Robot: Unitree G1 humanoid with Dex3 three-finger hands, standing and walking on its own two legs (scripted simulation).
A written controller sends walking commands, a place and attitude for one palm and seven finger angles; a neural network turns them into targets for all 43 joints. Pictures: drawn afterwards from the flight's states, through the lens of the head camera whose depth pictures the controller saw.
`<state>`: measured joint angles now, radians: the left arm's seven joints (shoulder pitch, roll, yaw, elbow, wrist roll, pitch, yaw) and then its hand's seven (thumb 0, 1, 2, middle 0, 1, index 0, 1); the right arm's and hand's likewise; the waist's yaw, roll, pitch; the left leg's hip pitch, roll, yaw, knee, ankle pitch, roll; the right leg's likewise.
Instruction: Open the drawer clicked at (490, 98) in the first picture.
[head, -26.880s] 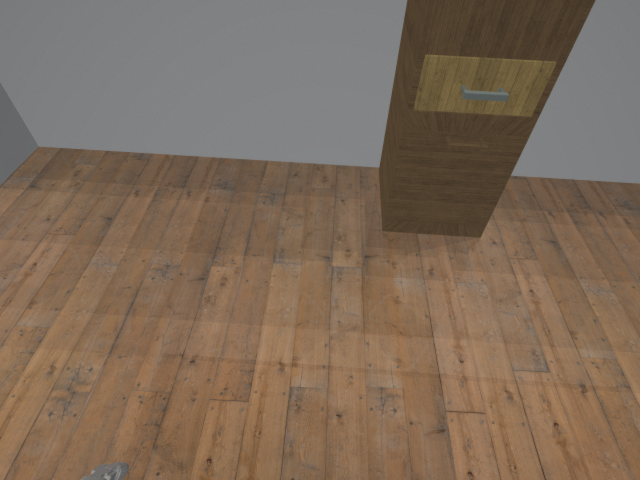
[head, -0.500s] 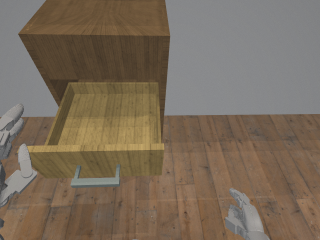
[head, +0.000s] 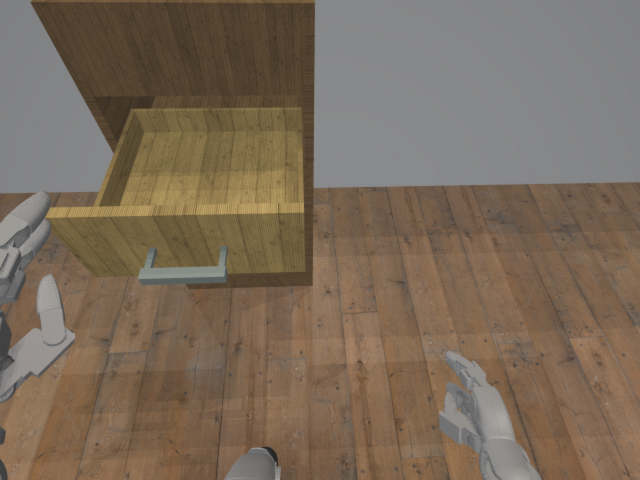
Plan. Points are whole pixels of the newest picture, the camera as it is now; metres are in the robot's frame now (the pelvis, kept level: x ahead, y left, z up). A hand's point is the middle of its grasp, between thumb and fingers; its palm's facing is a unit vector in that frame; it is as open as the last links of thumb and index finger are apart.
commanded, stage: stop stepping back and stand still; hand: left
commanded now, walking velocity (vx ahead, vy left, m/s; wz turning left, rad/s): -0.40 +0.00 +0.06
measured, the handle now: (186, 264) +0.42 +0.25 -0.08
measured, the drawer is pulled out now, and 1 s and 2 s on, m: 0.29 0.29 0.29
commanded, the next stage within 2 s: let the arm hang, fingers relaxed in 0.74 s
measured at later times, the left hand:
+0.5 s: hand out of the picture +0.06 +0.23 +0.18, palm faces +0.45 -0.76 -0.46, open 7.4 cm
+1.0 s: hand out of the picture +0.07 +0.24 -0.05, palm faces +0.22 -0.90 -0.38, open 7.4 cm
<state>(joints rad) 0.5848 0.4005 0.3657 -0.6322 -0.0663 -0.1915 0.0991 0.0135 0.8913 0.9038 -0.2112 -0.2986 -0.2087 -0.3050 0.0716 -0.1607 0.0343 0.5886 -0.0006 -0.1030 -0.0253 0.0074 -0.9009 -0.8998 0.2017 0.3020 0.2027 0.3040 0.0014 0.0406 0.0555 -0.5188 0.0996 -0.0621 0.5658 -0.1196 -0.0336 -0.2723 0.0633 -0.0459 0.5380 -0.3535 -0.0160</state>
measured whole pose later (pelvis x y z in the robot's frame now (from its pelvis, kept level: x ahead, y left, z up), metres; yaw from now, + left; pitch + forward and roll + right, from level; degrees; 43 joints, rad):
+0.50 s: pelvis -0.09 -0.02 +0.01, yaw +5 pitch -1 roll +0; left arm 0.67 0.41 0.37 -0.60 -0.03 -0.19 0.16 0.01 0.89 0.90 -0.21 -0.30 -0.21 -0.31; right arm 0.25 -0.19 0.01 0.60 0.02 -0.10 -0.06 0.01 -0.90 -0.90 0.20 0.30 0.20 0.30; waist -0.02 -0.02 -0.04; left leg -0.16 0.02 0.02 0.53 -0.36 -0.01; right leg -0.32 0.00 -0.08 0.56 -0.24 -0.03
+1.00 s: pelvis -0.10 -0.01 +0.00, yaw +8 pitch +1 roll +1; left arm 0.30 0.27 0.10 0.29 0.04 0.01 0.03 0.00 0.90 0.90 -0.20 -0.30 -0.20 -0.30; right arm 0.22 -0.25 -0.02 0.79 -0.02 -0.02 0.01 0.01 -0.91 -0.90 0.20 0.30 0.20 0.30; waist -0.03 0.03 -0.02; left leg -0.26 -0.02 0.02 0.63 -0.38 0.01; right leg -0.36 -0.02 -0.06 0.66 -0.31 -0.02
